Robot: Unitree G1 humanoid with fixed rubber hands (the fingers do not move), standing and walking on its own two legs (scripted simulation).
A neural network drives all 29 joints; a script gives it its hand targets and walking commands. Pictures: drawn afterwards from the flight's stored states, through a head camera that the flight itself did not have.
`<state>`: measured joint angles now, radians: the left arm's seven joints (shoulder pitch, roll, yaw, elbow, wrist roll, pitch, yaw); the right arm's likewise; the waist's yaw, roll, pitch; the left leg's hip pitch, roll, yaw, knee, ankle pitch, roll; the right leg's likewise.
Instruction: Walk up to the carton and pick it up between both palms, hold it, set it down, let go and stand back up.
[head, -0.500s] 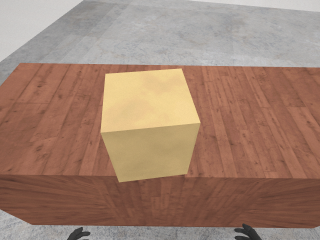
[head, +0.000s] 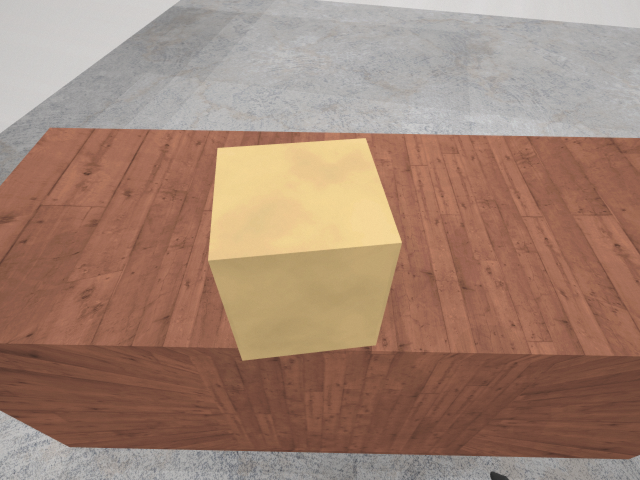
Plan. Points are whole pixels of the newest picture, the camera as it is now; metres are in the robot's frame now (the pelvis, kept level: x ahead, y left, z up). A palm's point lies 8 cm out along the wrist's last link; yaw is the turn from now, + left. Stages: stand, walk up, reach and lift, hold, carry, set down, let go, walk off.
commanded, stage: stand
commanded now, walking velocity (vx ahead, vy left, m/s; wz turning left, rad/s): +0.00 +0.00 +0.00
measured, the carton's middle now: (301, 253) +0.42 +0.03 +0.03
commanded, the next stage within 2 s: none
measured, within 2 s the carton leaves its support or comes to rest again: neither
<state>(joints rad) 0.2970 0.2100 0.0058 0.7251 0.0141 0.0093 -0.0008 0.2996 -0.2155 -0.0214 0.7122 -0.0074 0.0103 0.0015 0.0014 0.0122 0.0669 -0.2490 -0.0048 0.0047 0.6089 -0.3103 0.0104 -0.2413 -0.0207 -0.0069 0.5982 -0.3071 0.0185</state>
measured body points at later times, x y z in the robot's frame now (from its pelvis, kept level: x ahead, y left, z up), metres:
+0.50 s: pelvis -0.01 +0.00 +0.00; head +0.00 -0.01 +0.45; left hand +0.06 +0.24 -0.13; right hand +0.07 -0.25 -0.13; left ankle +0.01 +0.11 -0.73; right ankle +0.01 -0.13 -0.73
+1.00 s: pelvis +0.00 -0.01 +0.01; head +0.00 -0.01 +0.46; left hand +0.04 +0.24 -0.13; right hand +0.06 -0.25 -0.13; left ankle +0.01 +0.11 -0.73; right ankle +0.01 -0.13 -0.73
